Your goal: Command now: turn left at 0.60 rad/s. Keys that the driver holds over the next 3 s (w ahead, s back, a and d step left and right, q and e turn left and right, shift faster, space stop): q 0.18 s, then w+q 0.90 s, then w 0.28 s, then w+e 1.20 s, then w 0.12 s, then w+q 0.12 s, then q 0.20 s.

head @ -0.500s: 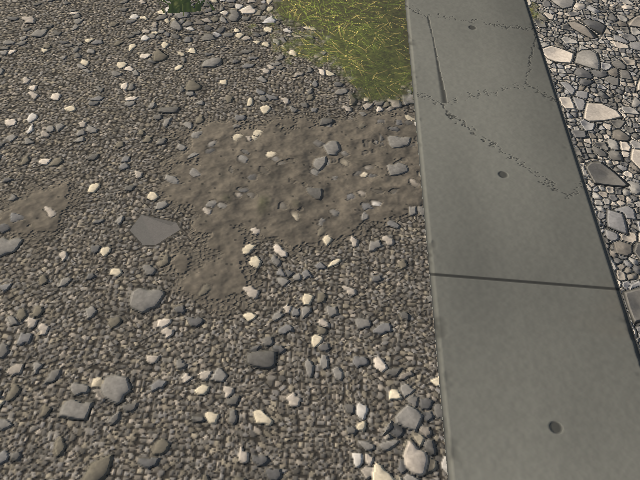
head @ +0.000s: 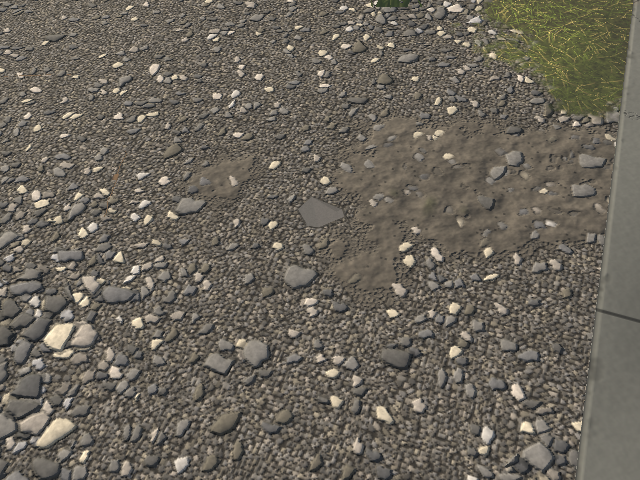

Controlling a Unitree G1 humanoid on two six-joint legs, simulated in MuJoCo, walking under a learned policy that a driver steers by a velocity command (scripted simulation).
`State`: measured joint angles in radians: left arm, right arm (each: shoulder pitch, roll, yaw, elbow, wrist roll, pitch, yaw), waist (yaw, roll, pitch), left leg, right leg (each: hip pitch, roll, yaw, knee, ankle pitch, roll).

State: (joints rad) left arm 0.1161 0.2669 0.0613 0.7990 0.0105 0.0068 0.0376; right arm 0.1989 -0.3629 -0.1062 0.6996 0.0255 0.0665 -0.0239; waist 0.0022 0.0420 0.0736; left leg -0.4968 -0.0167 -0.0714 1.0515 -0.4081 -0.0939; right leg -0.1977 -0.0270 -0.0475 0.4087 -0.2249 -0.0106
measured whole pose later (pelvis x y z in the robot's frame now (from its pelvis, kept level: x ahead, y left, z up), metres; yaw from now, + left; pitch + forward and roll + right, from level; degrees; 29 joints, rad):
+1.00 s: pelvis +0.28 +0.11 +0.00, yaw +35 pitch +2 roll -2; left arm 0.35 0.28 0.06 0.84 0.00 -0.08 0.00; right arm 0.17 -0.31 -0.06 0.61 0.02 -0.03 0.02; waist 0.09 0.05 0.04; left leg -0.71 0.09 -0.04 0.86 -0.07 -0.01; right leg 0.03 0.02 -0.15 0.24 -0.30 -0.01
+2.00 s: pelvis +0.77 +0.48 +0.00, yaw +26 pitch +2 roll +0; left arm 0.32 0.30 0.05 0.71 -0.02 -0.04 0.00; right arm 0.11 -0.30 -0.03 0.66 -0.02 -0.09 0.00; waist 0.05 0.03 0.04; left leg -0.66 0.08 -0.11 0.76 -0.09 -0.07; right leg -0.18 0.11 0.12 0.36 -0.20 -0.09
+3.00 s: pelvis +1.27 +0.60 +0.00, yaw +7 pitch +0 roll -1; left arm 0.26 0.26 0.05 0.75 0.02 -0.07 0.00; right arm 0.18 -0.30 -0.06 0.79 0.01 -0.04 0.01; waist 0.03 0.05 0.06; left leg -0.66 0.09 -0.05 0.83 -0.04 -0.05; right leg -0.08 0.05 -0.12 0.27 -0.20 -0.07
